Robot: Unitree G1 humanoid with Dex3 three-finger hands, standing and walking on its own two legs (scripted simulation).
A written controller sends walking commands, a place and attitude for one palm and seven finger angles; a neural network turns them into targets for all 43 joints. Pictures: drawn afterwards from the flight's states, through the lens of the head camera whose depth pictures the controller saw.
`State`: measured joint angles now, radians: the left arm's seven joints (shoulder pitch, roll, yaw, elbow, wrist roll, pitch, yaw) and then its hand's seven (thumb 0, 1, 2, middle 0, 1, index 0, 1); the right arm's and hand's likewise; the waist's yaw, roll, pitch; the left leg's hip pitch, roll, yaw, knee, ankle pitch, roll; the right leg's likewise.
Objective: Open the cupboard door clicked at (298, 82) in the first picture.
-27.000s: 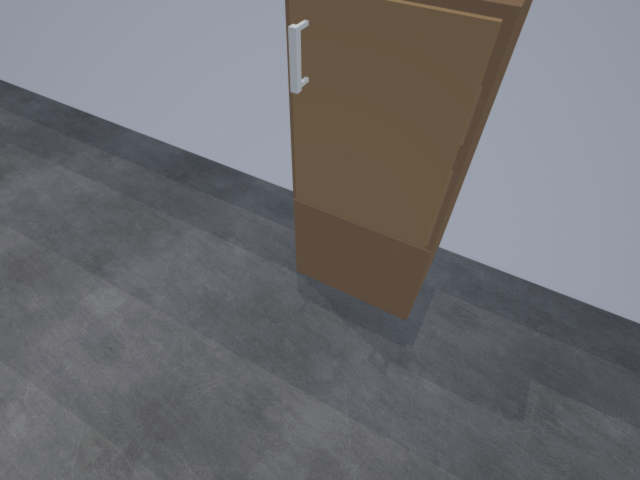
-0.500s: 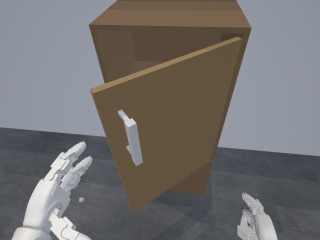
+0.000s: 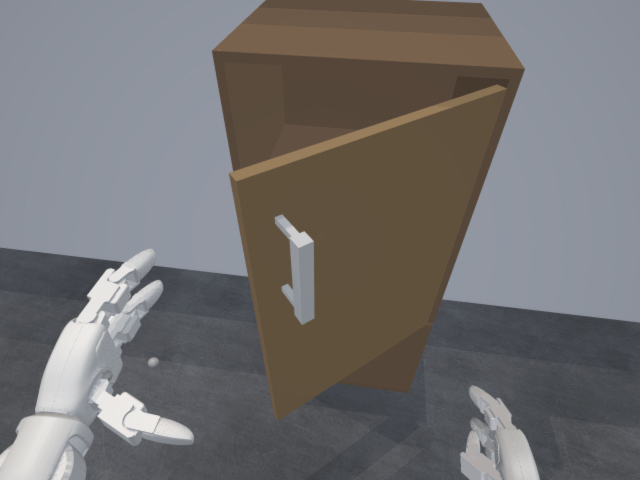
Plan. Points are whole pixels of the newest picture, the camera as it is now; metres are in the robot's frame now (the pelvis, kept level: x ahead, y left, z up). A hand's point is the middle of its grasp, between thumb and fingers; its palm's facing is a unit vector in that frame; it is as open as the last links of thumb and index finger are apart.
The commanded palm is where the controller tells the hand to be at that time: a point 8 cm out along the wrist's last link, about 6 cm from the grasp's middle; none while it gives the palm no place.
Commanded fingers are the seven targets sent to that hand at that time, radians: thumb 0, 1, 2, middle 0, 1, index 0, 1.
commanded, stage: draw the hand back to the body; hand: left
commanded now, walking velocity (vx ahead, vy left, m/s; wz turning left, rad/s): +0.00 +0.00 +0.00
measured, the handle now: (294, 271) +0.33 +0.08 +0.12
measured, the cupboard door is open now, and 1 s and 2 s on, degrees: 42 42 42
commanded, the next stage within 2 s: step back with the hand held close in 1.02 s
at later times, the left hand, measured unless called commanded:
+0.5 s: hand (126, 304) +0.24 +0.24 +0.16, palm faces +0.37 -0.84 -0.40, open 10.8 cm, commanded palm +0.19 +0.28 +0.17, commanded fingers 0.00 0.69 0.81 -0.19 -0.30 -0.19 -0.30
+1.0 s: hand (142, 290) +0.25 +0.23 +0.16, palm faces +0.39 -0.82 -0.42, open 7.5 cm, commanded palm +0.20 +0.27 +0.18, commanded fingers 0.00 0.90 0.90 -0.20 -0.30 -0.20 -0.30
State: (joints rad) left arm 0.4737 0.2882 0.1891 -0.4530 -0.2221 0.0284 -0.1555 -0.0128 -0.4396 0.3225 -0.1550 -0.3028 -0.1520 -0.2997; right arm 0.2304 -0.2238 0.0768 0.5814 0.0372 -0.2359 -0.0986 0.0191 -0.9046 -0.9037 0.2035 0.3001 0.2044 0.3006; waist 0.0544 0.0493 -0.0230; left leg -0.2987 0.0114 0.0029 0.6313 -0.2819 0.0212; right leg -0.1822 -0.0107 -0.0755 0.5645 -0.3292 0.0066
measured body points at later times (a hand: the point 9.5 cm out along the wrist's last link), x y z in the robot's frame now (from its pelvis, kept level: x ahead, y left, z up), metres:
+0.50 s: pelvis +0.04 +0.00 +0.01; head +0.03 -0.02 +0.46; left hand +0.21 +0.28 +0.18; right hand +0.22 -0.23 -0.07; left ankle +0.04 +0.10 -0.73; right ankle -0.01 -0.12 -0.73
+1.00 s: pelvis +0.05 -0.03 +0.02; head +0.04 -0.05 +0.46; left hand +0.23 +0.27 +0.18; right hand +0.23 -0.26 -0.08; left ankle +0.04 +0.10 -0.73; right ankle -0.01 -0.12 -0.73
